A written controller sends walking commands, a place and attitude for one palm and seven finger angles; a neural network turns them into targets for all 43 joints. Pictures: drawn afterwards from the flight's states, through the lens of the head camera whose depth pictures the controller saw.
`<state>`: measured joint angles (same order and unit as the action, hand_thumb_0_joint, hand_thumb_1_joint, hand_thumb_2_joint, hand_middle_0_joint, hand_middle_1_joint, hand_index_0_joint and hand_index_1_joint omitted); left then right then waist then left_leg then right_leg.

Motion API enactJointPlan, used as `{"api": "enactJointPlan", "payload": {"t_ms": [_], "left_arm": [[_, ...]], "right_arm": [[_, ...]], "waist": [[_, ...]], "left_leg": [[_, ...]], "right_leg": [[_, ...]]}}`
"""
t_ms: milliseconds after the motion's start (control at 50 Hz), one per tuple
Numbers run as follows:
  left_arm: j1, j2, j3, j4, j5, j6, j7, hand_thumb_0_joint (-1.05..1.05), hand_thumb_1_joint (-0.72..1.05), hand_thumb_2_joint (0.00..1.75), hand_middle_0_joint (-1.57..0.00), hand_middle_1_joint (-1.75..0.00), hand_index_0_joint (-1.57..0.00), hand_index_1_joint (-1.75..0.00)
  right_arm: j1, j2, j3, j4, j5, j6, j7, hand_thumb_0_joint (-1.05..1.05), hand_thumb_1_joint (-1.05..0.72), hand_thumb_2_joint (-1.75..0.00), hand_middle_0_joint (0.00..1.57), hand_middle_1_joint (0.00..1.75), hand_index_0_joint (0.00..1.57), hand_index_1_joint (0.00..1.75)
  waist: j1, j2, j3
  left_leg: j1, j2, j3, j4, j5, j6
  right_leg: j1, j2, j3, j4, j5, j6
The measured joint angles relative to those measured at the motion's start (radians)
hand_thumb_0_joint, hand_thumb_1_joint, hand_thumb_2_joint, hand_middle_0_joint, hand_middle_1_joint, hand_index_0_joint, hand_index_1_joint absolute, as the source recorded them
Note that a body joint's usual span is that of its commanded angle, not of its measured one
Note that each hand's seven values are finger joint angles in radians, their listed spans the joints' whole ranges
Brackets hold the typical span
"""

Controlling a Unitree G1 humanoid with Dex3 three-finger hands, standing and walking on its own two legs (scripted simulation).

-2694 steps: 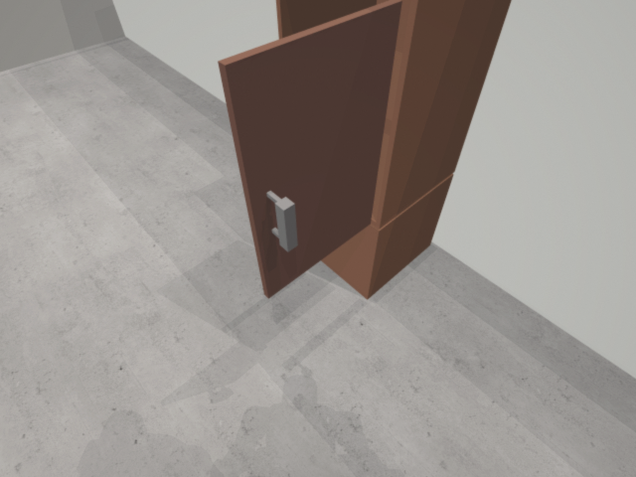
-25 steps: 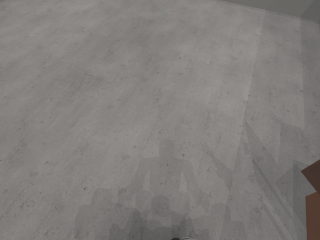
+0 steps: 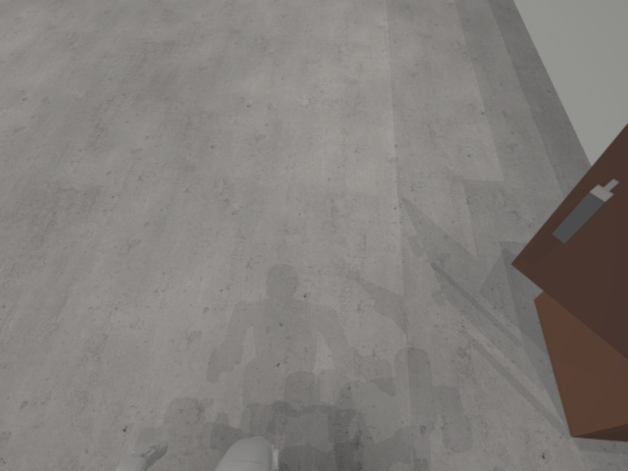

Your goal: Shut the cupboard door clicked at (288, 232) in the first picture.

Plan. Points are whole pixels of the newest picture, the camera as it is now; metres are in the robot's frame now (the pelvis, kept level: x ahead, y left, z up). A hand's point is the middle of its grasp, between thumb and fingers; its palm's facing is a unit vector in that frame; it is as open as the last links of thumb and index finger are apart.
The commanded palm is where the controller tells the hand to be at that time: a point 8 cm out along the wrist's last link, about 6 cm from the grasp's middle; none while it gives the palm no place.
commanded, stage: turn to face it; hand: left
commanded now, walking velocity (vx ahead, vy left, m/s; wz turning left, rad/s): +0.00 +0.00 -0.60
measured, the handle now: (587, 209) +0.55 -0.45 -0.07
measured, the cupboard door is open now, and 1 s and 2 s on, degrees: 42 42 42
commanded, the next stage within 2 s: take the last steps up to it in 1.32 s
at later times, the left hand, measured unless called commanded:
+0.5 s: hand (196, 413) +0.20 +0.20 -0.15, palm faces -0.32 -0.92 -0.23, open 7.4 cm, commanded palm none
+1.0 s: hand (229, 385) +0.25 +0.16 -0.17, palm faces -0.55 -0.81 -0.18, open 7.4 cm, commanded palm none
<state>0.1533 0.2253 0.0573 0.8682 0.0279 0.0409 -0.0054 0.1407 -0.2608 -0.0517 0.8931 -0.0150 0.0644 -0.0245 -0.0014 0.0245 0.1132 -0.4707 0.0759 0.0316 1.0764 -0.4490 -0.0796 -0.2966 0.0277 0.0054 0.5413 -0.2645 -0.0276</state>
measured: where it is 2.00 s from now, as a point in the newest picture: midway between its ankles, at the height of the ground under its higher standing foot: outside the picture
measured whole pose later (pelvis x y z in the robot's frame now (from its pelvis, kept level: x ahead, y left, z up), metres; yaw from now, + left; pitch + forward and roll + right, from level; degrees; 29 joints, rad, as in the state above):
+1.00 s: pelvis +0.05 +0.04 +0.00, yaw -36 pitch +1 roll -2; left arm 0.15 0.27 0.08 0.90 0.02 0.08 -0.04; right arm 0.21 -0.20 0.00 0.86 -0.03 0.01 -0.03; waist 0.00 -0.04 0.08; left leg -0.29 0.10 0.11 0.56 -0.29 0.01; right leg -0.47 0.01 0.00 1.07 -0.49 0.04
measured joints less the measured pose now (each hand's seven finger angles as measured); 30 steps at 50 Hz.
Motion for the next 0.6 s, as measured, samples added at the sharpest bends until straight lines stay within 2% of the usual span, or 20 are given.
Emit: {"api": "enactJointPlan", "payload": {"t_ms": [80,140,160,180,240,280,320,400,480,540,560,600], "left_arm": [[0.018,-0.004,-0.001,0.008,0.005,0.009,-0.006,0.00,0.90,0.90,-0.20,-0.30,-0.20,-0.30],[0.028,0.001,0.006,0.013,0.004,0.017,-0.010,0.00,0.90,0.90,-0.20,-0.30,-0.20,-0.30],[0.033,0.002,0.008,0.014,0.001,0.022,-0.011,0.00,0.90,0.90,-0.20,-0.30,-0.20,-0.30],[0.035,0.006,0.010,0.014,-0.004,0.028,-0.013,0.00,0.90,0.90,-0.20,-0.30,-0.20,-0.30],[0.017,0.032,0.023,0.025,-0.001,0.041,-0.021,0.00,0.91,0.90,-0.20,-0.30,-0.20,-0.30],[0.006,0.044,0.029,0.026,-0.002,0.042,-0.029,0.00,0.91,0.90,-0.20,-0.30,-0.20,-0.30],[-0.002,0.050,0.032,0.020,-0.004,0.043,-0.035,0.00,0.91,0.90,-0.20,-0.29,-0.20,-0.30],[-0.020,0.055,0.032,0.010,-0.006,0.047,-0.042,0.00,0.91,0.90,-0.20,-0.29,-0.20,-0.30],[-0.042,0.052,0.026,0.004,-0.005,0.042,-0.044,0.00,0.91,0.90,-0.20,-0.29,-0.19,-0.30],[-0.042,0.058,0.014,-0.011,-0.004,0.019,-0.044,0.00,0.91,0.90,-0.20,-0.29,-0.19,-0.30],[-0.045,0.051,0.013,-0.008,-0.004,0.004,-0.036,0.00,0.91,0.90,-0.20,-0.29,-0.19,-0.30],[-0.043,0.029,0.002,-0.006,-0.007,-0.009,-0.022,0.00,0.91,0.90,-0.20,-0.29,-0.20,-0.30]], "right_arm": [[-0.012,0.009,0.003,-0.023,0.003,-0.008,0.002,0.01,-0.91,-0.90,0.20,0.30,0.20,0.30],[-0.012,0.018,0.009,-0.037,0.007,-0.021,0.000,0.01,-0.91,-0.90,0.20,0.30,0.20,0.30],[-0.005,0.018,0.013,-0.043,0.007,-0.031,0.000,0.01,-0.91,-0.90,0.20,0.30,0.20,0.30],[0.003,0.019,0.016,-0.047,0.002,-0.042,-0.001,0.01,-0.91,-0.90,0.20,0.30,0.20,0.30],[0.021,0.043,0.035,-0.047,-0.012,-0.053,-0.006,0.01,-0.91,-0.90,0.20,0.30,0.20,0.30],[0.041,0.053,0.043,-0.045,-0.017,-0.052,-0.009,0.01,-0.91,-0.90,0.20,0.30,0.20,0.30],[0.058,0.058,0.046,-0.039,-0.018,-0.048,-0.010,0.01,-0.91,-0.90,0.20,0.30,0.20,0.30],[0.082,0.054,0.041,-0.023,-0.019,-0.044,-0.006,0.01,-0.90,-0.90,0.20,0.30,0.20,0.30],[0.100,0.037,0.028,-0.003,-0.018,-0.038,0.001,0.01,-0.90,-0.90,0.20,0.30,0.20,0.30],[0.124,0.019,0.016,0.006,-0.009,-0.030,0.008,0.01,-0.90,-0.90,0.20,0.30,0.20,0.30],[0.119,0.006,0.011,0.013,-0.005,-0.021,0.009,0.01,-0.90,-0.90,0.20,0.30,0.20,0.30],[0.093,-0.019,0.002,0.026,-0.002,0.001,0.000,0.01,-0.91,-0.90,0.20,0.30,0.20,0.30]], "waist": [[0.008,-0.032,-0.011],[0.014,-0.056,-0.021],[0.014,-0.056,-0.030],[0.011,-0.058,-0.038],[0.015,-0.085,-0.025],[0.015,-0.082,-0.018],[0.016,-0.069,-0.011],[0.007,-0.037,-0.005],[-0.010,-0.009,-0.004],[-0.016,-0.007,-0.021],[-0.015,0.007,-0.021],[-0.022,0.039,-0.008]], "left_leg": [[0.024,-0.017,-0.010,-0.164,0.021,0.001],[0.091,-0.034,-0.013,-0.350,0.075,0.009],[0.128,-0.033,-0.014,-0.444,0.114,0.016],[0.141,-0.030,-0.013,-0.488,0.139,0.039],[0.153,-0.020,0.027,-0.468,0.129,0.082],[0.183,-0.002,0.045,-0.502,0.138,0.086],[0.212,0.018,0.064,-0.538,0.152,0.084],[0.243,0.055,0.109,-0.562,0.154,0.075],[0.244,0.085,0.156,-0.524,0.123,0.058],[0.208,0.099,0.186,-0.418,0.069,0.037],[0.172,0.101,0.158,-0.329,0.001,0.027],[0.091,0.071,0.065,-0.133,-0.083,0.016]], "right_leg": [[-0.001,0.006,0.048,-0.019,0.012,0.012],[-0.019,0.013,0.087,0.006,0.001,0.030],[-0.032,0.022,0.098,0.026,-0.009,0.038],[-0.053,0.028,0.103,0.065,-0.036,0.038],[-0.139,0.022,0.068,0.342,-0.221,0.051],[-0.176,0.009,0.025,0.487,-0.237,0.066],[-0.183,-0.009,-0.011,0.527,-0.229,0.078],[-0.145,-0.039,-0.052,0.422,-0.208,0.080],[-0.071,-0.045,-0.072,0.250,-0.177,0.063],[0.032,-0.052,-0.077,0.024,-0.022,0.029],[0.024,-0.044,-0.071,0.034,-0.050,0.022],[0.010,-0.026,-0.058,0.069,-0.076,0.020]]}}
